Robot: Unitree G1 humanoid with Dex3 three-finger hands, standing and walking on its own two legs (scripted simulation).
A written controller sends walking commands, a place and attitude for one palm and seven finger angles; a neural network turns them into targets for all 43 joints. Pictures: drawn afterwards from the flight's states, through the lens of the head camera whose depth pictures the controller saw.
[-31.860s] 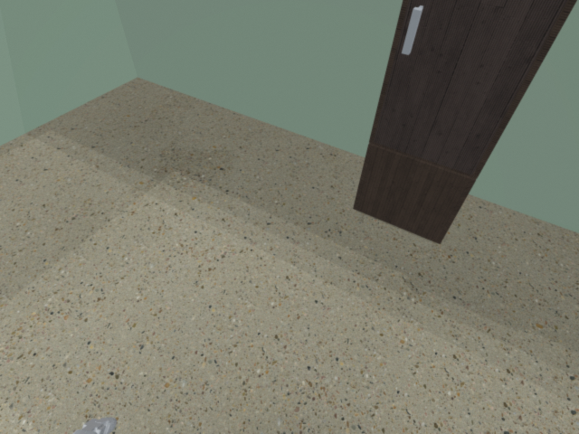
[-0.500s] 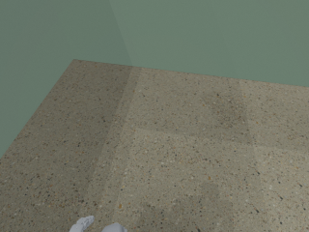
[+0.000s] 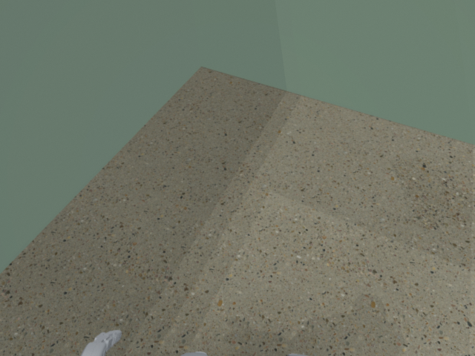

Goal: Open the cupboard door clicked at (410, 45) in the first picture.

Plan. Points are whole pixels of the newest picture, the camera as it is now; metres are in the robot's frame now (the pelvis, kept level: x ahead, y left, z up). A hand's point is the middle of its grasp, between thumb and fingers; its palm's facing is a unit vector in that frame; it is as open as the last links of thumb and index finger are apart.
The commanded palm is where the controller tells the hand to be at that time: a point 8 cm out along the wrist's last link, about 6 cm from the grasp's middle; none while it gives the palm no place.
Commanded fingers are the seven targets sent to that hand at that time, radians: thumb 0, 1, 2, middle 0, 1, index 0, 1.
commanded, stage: turn to face it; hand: left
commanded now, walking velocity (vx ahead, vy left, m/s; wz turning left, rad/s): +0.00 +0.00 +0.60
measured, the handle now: out of the picture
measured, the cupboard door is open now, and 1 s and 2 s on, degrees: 42 42 42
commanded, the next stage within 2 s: none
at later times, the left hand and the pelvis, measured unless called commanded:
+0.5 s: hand out of the picture -0.04 +0.21 -0.19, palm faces +0.37 -0.90 -0.24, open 7.4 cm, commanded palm none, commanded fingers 0.00 0.90 0.90 -0.20 -0.30 -0.20 -0.30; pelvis -0.01 -0.01 -0.01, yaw +20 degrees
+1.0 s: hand out of the picture -0.01 +0.17 -0.14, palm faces +0.56 -0.78 -0.27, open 7.4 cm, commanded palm none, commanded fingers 0.00 0.90 0.90 -0.20 -0.30 -0.20 -0.30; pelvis +0.01 -0.05 +0.01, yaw +37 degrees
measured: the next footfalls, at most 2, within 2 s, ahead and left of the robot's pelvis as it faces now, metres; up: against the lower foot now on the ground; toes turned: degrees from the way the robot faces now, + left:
right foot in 0.02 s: +0.05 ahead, -0.13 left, +0.00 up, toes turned -1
left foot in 0.44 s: -0.01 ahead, +0.10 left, +0.00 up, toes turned +25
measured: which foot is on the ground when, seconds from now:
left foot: down 0.00-0.02, up 0.04-0.42, down 0.44-0.86, up 0.88-1.00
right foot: up 0.00-0.00, down 0.02-0.44, up 0.46-0.84, down 0.86-1.00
